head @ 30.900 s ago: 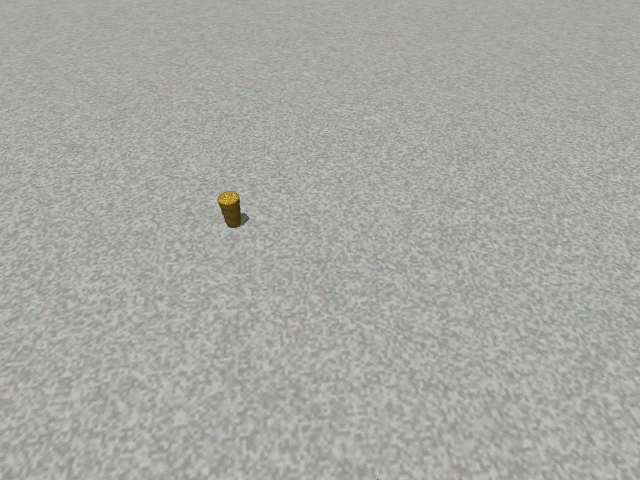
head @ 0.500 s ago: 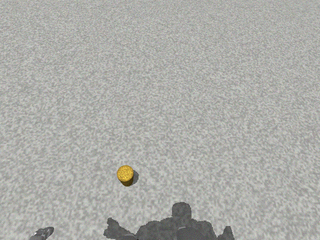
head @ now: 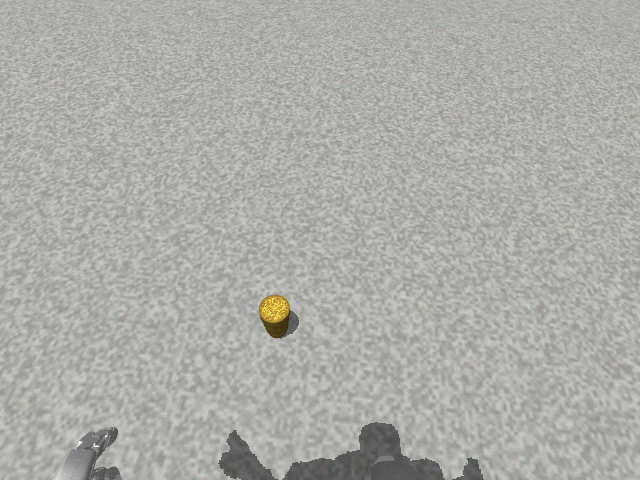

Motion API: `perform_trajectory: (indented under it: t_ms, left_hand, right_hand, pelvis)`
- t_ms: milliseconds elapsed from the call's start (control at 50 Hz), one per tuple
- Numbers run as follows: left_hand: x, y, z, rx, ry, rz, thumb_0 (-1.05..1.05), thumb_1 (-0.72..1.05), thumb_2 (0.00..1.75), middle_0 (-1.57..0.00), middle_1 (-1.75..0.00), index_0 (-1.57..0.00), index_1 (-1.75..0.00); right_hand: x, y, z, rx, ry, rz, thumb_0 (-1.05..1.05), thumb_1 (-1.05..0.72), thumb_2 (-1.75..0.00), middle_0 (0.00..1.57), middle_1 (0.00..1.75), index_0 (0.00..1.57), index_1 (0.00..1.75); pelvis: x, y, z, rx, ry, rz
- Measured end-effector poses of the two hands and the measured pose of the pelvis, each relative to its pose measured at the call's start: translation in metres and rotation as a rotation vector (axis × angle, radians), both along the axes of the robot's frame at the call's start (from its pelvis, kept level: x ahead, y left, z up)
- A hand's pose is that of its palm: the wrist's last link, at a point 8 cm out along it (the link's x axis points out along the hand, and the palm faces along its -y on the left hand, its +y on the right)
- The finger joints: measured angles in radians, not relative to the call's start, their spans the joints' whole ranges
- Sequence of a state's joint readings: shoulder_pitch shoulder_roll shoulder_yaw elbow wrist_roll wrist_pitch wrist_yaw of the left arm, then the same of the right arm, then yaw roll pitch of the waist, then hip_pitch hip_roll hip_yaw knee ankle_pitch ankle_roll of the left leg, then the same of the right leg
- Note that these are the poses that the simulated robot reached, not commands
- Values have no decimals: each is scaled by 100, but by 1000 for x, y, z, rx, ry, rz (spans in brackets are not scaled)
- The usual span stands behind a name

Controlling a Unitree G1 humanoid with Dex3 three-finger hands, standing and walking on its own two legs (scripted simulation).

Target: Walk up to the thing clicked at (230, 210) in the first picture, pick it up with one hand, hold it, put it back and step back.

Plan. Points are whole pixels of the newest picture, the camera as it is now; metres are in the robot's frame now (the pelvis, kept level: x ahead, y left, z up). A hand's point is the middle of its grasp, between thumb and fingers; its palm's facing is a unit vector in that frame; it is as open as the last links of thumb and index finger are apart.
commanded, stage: step back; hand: left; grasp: from the side
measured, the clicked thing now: (275, 319) +0.62 +0.15 -0.67
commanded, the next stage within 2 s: none
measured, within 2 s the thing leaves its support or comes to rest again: neither
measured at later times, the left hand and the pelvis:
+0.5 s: hand out of the picture -0.08 +0.23 -0.13, palm faces -0.06 -0.91 -0.42, open 7.4 cm; pelvis -0.15 -0.03 +0.01, yaw -4 degrees
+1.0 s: hand out of the picture -0.23 +0.22 -0.14, palm faces -0.05 -0.91 -0.42, open 7.4 cm; pelvis -0.34 -0.05 +0.00, yaw -4 degrees
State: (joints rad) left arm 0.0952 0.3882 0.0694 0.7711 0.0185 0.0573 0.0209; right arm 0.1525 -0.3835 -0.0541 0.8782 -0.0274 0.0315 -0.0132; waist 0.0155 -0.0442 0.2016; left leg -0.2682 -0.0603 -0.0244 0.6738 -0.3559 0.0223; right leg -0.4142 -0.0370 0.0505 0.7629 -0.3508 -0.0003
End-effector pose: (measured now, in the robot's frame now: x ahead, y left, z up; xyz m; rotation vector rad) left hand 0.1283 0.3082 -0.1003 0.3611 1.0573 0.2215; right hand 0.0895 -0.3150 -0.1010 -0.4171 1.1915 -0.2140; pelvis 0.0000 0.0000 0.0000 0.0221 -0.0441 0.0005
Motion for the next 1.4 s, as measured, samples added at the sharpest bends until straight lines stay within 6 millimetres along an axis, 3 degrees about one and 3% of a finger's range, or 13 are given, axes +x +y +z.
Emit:
perform_trajectory:
  t_ms: [100,220,360,460,580,680,820,900,980,1100,1260,1400]
  left_hand:
    - [-33,4,0,-13,38,20,1,91,90,-21,-30,-20,-30]
    - [-86,1,-1,-8,100,3,1,91,90,-21,-30,-20,-30]
    - [-150,-18,-6,26,150,-18,1,91,90,-21,-30,-20,-30]
    - [-199,-32,9,25,166,-1,1,91,90,-21,-30,-20,-30]
    - [-217,-29,19,53,104,1,1,90,90,-21,-30,-20,-30]
    - [-225,-16,7,41,11,1,1,90,90,-21,-30,-20,-30]
    - [-266,-21,5,2,19,11,1,91,90,-21,-30,-20,-30]
    - [-304,-29,4,0,55,-7,0,91,90,-21,-30,-20,-30]
    - [-348,-39,-2,22,94,-21,0,91,90,-21,-30,-20,-30]
    - [-426,-54,8,37,153,12,1,90,90,-21,-30,-20,-30]
    - [-481,-41,20,66,96,64,1,90,90,-21,-30,-20,-30]
    - [-520,-18,10,36,109,112,1,90,90,-21,-30,-20,-30]
  right_hand:
    - [-28,10,17,6,-25,0,1,-90,-90,20,30,20,30]
    - [-51,4,24,-2,-89,-9,1,-90,-90,20,30,20,30]
    - [-93,-26,3,18,-132,-25,1,-90,-90,20,30,20,30]
    - [-138,-36,-2,35,-81,-68,1,-90,-90,20,30,20,30]
    - [-195,-33,-5,34,-3,-52,1,-90,-90,20,30,20,30]
    - [-233,-20,-12,19,38,-19,1,-90,-90,20,30,20,30]
    - [-271,-13,7,24,-12,-8,1,-90,-90,20,30,20,30]
    - [-282,-23,13,12,-76,0,1,-90,-90,20,30,20,30]
    - [-299,-42,6,18,-134,3,1,-90,-90,20,30,20,30]
    - [-346,-59,-1,32,-106,-35,1,-90,-90,20,30,20,30]
    - [-427,-55,-13,40,41,-2,1,-90,-90,20,30,20,30]
    - [-468,-31,-8,58,60,1,1,-90,-90,20,30,20,30]
  pelvis:
    - [-26,0,11,-38,3,-9]
    - [-63,-6,13,-47,12,-48]
    - [-115,-26,-3,-47,8,-83]
    - [-144,-31,6,-5,6,-73]
    - [-179,-29,10,4,16,-31]
    - [-215,-22,-2,4,3,14]
    - [-263,-26,8,-28,-4,-10]
    - [-293,-33,8,-38,5,-39]
    - [-326,-46,-2,-28,12,-69]
    - [-370,-56,3,-7,1,-60]
    - [-413,-53,6,-4,3,12]
    - [-437,-38,6,-1,-9,46]
